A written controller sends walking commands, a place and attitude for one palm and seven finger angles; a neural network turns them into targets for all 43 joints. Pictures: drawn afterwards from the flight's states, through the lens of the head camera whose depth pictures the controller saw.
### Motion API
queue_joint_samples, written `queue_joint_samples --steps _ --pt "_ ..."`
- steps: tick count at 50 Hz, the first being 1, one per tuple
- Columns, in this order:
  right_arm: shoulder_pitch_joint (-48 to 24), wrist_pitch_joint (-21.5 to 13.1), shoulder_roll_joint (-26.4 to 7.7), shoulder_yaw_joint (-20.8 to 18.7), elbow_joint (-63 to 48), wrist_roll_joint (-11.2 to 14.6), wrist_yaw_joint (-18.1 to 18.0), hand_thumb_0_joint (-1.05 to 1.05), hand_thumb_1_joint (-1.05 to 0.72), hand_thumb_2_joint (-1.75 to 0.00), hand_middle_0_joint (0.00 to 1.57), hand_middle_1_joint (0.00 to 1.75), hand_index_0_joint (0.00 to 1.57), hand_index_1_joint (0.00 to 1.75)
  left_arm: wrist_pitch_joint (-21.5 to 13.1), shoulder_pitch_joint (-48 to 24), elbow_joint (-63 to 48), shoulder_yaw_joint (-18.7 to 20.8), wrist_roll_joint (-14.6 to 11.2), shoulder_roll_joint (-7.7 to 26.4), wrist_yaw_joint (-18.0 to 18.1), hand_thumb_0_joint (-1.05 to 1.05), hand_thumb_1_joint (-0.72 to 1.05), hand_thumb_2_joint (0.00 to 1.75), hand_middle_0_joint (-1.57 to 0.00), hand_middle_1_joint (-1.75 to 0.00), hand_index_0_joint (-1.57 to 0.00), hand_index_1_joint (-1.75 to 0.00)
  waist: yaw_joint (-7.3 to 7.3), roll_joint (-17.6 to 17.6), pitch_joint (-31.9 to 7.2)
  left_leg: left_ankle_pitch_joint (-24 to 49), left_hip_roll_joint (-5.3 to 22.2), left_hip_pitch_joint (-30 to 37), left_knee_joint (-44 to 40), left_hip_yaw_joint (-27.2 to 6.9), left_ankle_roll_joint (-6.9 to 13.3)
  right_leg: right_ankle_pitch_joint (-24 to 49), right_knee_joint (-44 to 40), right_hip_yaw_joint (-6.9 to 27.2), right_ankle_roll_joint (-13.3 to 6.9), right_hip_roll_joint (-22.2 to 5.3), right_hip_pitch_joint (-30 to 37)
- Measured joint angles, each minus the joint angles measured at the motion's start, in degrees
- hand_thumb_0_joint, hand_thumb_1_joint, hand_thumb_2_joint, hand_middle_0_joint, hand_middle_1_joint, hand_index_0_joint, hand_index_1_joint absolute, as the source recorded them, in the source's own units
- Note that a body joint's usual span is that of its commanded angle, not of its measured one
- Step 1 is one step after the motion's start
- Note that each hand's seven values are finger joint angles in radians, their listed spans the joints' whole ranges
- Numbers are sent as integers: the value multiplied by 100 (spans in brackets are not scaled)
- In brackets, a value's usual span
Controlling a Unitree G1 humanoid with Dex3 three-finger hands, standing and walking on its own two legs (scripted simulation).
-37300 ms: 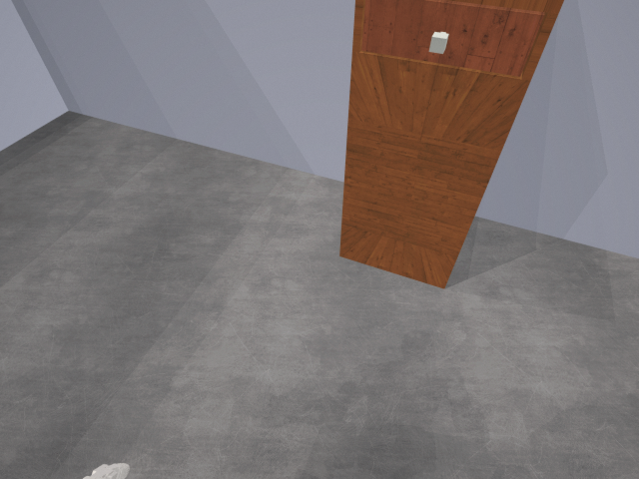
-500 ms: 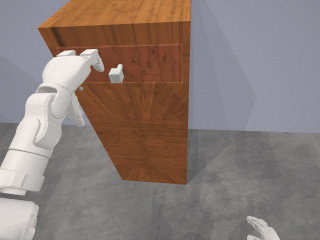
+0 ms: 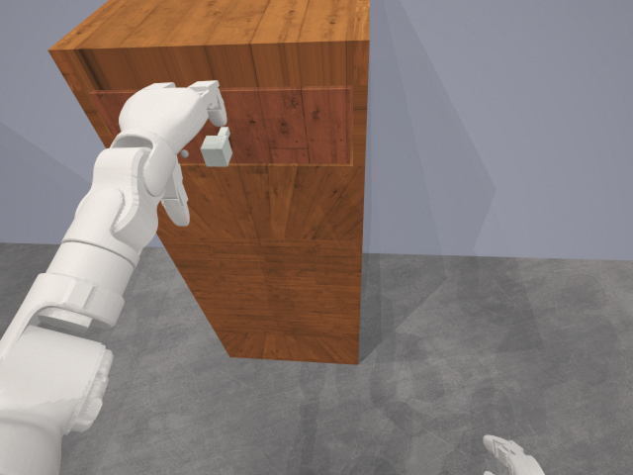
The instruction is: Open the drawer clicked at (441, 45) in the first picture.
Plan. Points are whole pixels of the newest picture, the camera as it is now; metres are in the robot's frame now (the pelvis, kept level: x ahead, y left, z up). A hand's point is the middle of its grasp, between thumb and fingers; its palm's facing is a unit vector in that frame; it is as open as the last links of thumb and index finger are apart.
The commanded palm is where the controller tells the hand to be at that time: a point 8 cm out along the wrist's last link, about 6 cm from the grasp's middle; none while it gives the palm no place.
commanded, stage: move the hooked fingers above the handle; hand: left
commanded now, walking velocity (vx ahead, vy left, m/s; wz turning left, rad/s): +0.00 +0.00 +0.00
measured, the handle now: (219, 144) +0.54 +0.18 +0.14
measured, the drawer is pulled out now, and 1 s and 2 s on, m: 0.00 0.00 0.00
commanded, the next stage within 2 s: lower the fingers behind the handle in 1.02 s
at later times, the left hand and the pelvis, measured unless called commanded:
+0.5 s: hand (198, 127) +0.50 +0.18 +0.19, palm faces +0.02 -0.05 -1.00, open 13.8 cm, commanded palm +0.47 +0.21 +0.26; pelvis +0.01 +0.00 +0.00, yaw -3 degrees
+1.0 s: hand (194, 126) +0.50 +0.19 +0.19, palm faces -0.01 -0.02 -1.00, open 13.7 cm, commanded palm +0.48 +0.19 +0.26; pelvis +0.01 +0.01 +0.00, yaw -1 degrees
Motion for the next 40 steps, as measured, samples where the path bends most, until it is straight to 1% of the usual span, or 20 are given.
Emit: queue_joint_samples --steps 7,13,16,22,25,29,31,34,37,40 --pt "293 15 -14 -74 30 -7 -100 1 -91 -90 20 30 20 30 -250 -376 779 139 87 138 -50 0 -49 30 -31 -120 -32 -120 -177 -55 -21 -62 45 -118 67 51 -6 -20 32 55 -11 41 -124" --pt "576 21 -60 -202 121 -22 -127 1 -91 -90 20 30 20 30 -492 -648 1148 208 127 195 43 0 -49 30 -32 -120 -32 -120 -256 -84 -53 -119 72 -262 153 73 -6 -39 67 78 -13 66 -253" --pt "654 25 -70 -235 190 -26 -131 1 -91 -90 20 30 20 30 -530 -800 1368 236 159 182 118 0 -49 30 -32 -120 -32 -120 -307 -96 -81 -139 88 -341 189 88 -5 -39 78 94 -11 80 -328" --pt "749 60 -61 -266 192 -53 -103 1 -91 -90 20 30 20 30 -560 -851 1533 495 267 242 257 0 -49 30 -32 -120 -32 -120 -394 -75 -153 -172 127 -408 210 175 4 -24 78 186 -3 112 -420" --pt "752 104 -48 -242 168 -38 -100 1 -91 -90 20 30 20 30 -527 -818 1561 572 287 277 254 0 -49 30 -32 -120 -32 -120 -405 -61 -175 -185 141 -394 209 212 9 -18 73 224 4 124 -418" --pt "704 128 -19 -196 110 5 -128 1 -91 -90 20 30 20 30 -425 -769 1655 578 340 348 194 0 -49 30 -32 -120 -32 -120 -414 -55 -169 -186 148 -377 209 224 14 -11 63 236 9 130 -400" --pt "690 110 4 -195 70 18 -149 1 -91 -90 20 30 20 30 -425 -739 1637 527 342 382 136 0 -49 30 -32 -120 -32 -120 -404 -66 -155 -181 142 -377 212 207 15 -11 61 218 8 126 -391" --pt "686 62 33 -227 29 16 -162 1 -91 -90 20 30 20 30 -513 -682 1453 417 308 377 83 0 -49 30 -32 -120 -32 -120 -354 -85 -144 -179 127 -384 230 163 18 -16 58 174 8 115 -369" --pt "640 21 36 -236 53 19 -166 1 -91 -90 20 30 20 30 -581 -749 1402 286 235 297 102 0 -49 30 -32 -120 -32 -120 -304 -102 -137 -189 108 -397 270 113 21 -32 71 122 11 99 -351" --pt "552 -19 30 -208 90 28 -170 1 -91 -90 20 30 20 30 -554 -936 1571 184 216 210 166 0 -49 30 -32 -120 -32 -120 -297 -124 -145 -194 93 -444 308 80 24 -45 101 87 15 86 -382"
